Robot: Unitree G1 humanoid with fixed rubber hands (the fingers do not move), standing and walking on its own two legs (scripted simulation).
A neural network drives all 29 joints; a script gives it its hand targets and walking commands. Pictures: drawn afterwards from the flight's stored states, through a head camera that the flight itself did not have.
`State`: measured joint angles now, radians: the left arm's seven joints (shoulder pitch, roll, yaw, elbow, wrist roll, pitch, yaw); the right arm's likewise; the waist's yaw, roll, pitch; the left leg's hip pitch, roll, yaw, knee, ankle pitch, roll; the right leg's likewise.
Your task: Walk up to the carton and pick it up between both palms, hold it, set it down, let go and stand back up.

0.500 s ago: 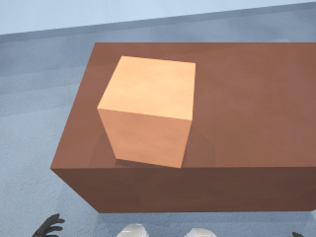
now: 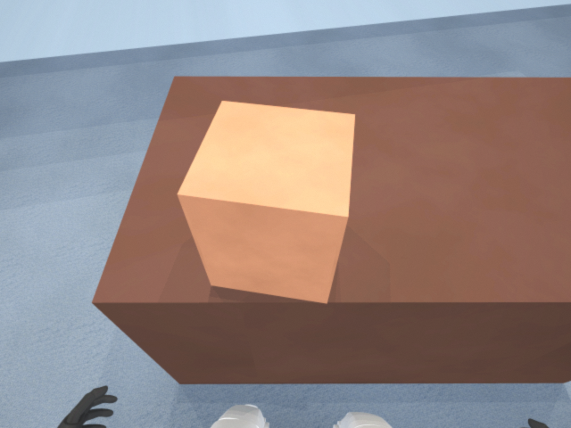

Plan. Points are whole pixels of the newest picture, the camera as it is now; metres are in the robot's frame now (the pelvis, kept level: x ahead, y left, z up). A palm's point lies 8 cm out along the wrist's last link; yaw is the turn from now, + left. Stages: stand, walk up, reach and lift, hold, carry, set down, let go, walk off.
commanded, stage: walk up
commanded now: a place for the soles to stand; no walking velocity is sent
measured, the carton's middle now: (277, 207) +0.43 +0.05 +0.03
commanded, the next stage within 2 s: none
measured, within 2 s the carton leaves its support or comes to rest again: neither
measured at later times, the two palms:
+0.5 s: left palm out of the picture +0.10 +0.33 -0.09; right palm out of the picture +0.08 -0.33 -0.07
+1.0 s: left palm out of the picture +0.10 +0.33 -0.09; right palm out of the picture +0.08 -0.33 -0.07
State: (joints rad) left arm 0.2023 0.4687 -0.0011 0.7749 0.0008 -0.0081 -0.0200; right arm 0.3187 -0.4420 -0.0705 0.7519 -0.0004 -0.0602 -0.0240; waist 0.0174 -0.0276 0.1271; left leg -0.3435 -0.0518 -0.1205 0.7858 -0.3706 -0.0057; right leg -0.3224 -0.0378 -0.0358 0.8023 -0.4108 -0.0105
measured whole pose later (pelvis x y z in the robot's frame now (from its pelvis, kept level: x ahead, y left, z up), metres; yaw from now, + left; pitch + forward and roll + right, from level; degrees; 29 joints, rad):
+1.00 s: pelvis +0.00 +0.00 +0.00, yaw +1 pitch -4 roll +0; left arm 0.20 0.47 0.00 0.77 0.00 -0.01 -0.02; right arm 0.32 -0.44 -0.07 0.75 0.00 -0.06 -0.02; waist 0.02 -0.03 0.12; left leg -0.34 -0.06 -0.13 0.78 -0.36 -0.01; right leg -0.32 -0.04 -0.04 0.80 -0.41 -0.01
